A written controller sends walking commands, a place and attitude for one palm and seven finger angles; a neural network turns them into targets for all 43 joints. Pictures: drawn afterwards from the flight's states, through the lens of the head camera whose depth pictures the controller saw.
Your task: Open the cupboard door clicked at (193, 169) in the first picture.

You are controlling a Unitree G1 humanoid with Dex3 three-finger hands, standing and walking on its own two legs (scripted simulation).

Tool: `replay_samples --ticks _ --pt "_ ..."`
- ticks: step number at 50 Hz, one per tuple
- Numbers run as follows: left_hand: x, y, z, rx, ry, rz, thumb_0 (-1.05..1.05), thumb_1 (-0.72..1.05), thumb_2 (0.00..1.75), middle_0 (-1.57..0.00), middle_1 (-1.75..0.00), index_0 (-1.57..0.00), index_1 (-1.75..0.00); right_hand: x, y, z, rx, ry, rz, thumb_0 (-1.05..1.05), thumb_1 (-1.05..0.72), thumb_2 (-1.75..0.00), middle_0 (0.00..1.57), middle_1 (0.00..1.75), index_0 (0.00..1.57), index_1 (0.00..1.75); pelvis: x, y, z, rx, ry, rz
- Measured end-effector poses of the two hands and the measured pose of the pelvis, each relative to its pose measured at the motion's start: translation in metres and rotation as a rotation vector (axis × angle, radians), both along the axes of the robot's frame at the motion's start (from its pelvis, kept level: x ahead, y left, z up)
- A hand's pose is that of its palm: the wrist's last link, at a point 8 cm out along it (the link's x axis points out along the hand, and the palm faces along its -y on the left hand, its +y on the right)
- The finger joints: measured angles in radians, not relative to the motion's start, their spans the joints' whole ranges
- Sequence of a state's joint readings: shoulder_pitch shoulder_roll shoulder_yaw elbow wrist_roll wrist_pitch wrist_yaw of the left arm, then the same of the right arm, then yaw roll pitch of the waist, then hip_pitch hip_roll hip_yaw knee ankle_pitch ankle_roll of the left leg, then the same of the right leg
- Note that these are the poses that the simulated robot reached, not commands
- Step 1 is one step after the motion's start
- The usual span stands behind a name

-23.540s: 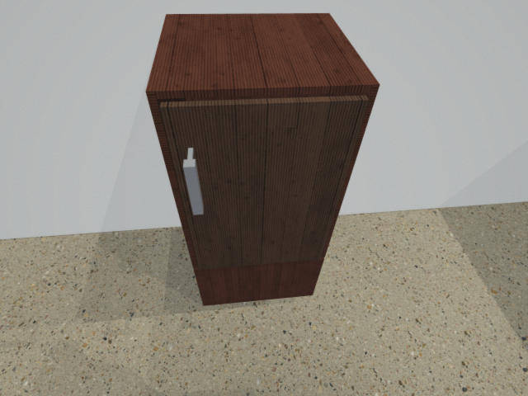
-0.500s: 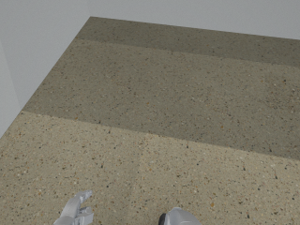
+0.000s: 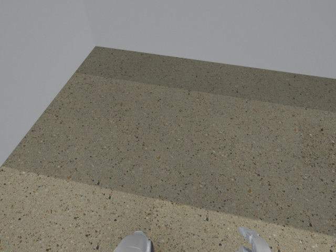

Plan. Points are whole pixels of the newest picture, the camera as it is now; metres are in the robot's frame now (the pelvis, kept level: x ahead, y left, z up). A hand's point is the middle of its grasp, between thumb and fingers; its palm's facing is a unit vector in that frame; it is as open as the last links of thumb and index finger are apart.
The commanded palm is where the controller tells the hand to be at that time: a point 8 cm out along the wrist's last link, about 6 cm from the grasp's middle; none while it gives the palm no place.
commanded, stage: walk to a spot facing it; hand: left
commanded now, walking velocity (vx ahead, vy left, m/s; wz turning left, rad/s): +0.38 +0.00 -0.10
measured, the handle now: out of the picture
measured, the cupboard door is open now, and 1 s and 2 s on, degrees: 44 44 44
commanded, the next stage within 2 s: turn to face it in 0.22 s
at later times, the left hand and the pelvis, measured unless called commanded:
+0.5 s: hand (138, 164) +0.39 +0.15 -0.16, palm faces -0.11 -0.97 -0.23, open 7.3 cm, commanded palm none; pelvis +0.25 -0.03 +0.00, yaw -3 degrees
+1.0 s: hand (122, 170) +0.37 +0.20 -0.18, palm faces +0.27 -0.95 -0.19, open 7.3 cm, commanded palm none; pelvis +0.33 -0.01 +0.00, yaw +14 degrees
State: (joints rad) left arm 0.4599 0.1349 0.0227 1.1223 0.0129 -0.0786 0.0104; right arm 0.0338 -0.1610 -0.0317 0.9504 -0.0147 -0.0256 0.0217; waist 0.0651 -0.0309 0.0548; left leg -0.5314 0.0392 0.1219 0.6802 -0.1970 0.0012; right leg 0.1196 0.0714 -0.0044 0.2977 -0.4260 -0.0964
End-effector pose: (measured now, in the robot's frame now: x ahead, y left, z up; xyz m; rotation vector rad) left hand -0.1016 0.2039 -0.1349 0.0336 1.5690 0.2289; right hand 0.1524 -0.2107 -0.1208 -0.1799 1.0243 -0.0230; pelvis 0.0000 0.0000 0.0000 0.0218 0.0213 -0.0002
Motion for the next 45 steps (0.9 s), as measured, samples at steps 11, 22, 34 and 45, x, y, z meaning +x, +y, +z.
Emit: replay_samples --ticks 11,22,34,45 --pt "0.203 0.032 -0.006 -0.023 -0.153 -0.098 0.01 0.91 0.9 -0.2 -0.3 -0.2 -0.3 -0.009 -0.002 -0.002 -0.08 0.224 -0.159 0.0 -0.93 -0.9 0.2 0.3 0.21 0.3 0.117 0.02 0.01 -0.014 -0.025 -0.038" --pt "0.441 0.018 0.01 0.054 -0.362 -0.314 0.01 0.93 0.9 -0.19 -0.3 -0.2 -0.3 -0.049 -0.009 -0.002 -0.011 0.56 -0.334 0.01 -0.91 -0.9 0.2 0.3 0.2 0.3 0.225 -0.015 0.007 -0.012 -0.013 -0.088" --pt "0.503 -0.035 0.012 0.035 -0.483 -0.147 -0.02 0.93 0.9 -0.2 -0.3 -0.21 -0.3 0.113 -0.056 -0.011 -0.023 0.439 -0.207 0.01 -0.91 -0.9 0.2 0.3 0.2 0.3 0.292 -0.047 0.009 -0.005 -0.022 0.06" --pt "0.475 0.024 -0.026 0.046 -0.416 0.031 -0.01 0.92 0.9 -0.2 -0.3 -0.21 -0.3 0.295 -0.047 0.007 -0.161 0.083 0.029 0.0 -0.91 -0.9 0.2 0.3 0.2 0.3 0.322 -0.016 -0.013 -0.054 -0.015 0.198"
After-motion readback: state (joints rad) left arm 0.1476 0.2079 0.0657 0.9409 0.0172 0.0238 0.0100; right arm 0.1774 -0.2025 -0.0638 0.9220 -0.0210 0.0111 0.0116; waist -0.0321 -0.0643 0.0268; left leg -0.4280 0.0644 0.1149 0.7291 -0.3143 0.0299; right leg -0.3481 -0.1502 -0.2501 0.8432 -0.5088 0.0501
